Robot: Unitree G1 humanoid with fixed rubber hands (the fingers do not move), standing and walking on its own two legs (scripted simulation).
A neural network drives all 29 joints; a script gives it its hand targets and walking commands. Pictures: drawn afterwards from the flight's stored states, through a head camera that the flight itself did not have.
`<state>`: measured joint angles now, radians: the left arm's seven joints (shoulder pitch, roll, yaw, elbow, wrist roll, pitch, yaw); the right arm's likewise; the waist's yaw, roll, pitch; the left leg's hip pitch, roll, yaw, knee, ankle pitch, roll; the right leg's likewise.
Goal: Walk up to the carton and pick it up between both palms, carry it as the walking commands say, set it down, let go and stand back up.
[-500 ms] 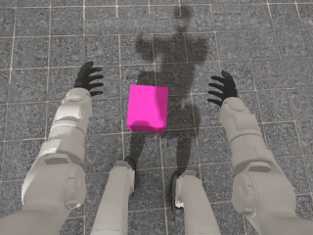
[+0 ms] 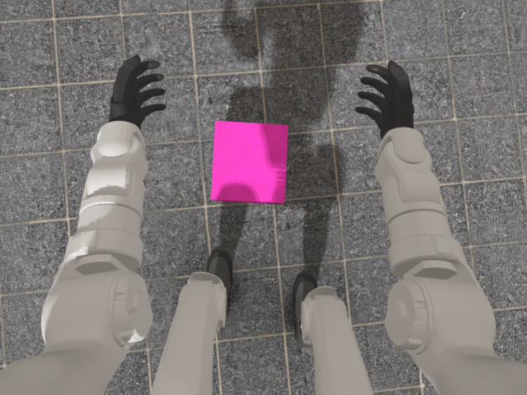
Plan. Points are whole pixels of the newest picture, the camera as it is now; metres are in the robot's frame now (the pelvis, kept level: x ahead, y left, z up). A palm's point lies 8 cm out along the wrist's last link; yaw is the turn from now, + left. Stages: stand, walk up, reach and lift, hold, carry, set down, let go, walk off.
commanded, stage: reach and lift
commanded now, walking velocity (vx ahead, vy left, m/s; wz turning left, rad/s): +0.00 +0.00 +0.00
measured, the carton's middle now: (249, 166) +0.47 +0.06 -0.55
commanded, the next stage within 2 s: none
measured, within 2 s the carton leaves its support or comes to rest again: neither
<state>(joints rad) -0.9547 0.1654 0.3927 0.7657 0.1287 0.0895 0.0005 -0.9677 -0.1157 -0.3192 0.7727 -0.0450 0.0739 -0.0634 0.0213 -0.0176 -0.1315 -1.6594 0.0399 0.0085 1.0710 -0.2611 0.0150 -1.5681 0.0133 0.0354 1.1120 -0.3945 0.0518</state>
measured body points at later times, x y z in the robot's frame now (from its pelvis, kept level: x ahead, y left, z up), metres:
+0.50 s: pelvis -0.04 -0.02 -0.14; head +0.29 +0.01 +0.16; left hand +0.48 +0.23 -0.27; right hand +0.50 -0.14 -0.27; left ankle +0.08 +0.11 -0.61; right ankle +0.03 -0.15 -0.61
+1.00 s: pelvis -0.06 -0.01 -0.24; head +0.31 +0.03 +0.02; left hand +0.48 +0.23 -0.42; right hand +0.50 -0.13 -0.41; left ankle +0.08 +0.11 -0.61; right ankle +0.03 -0.15 -0.61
